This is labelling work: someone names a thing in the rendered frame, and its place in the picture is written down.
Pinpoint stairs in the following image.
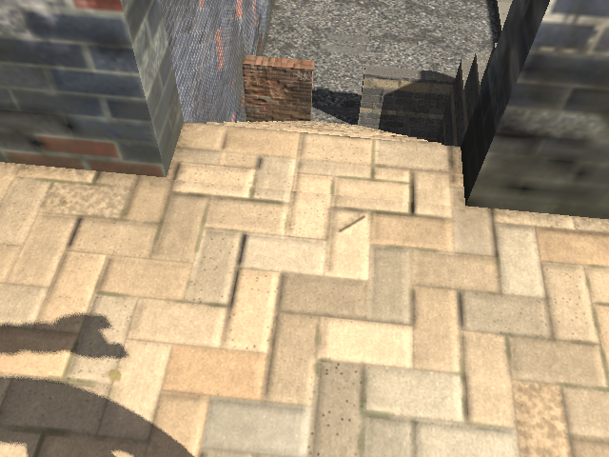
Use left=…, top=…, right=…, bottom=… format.
left=206, top=121, right=442, bottom=145

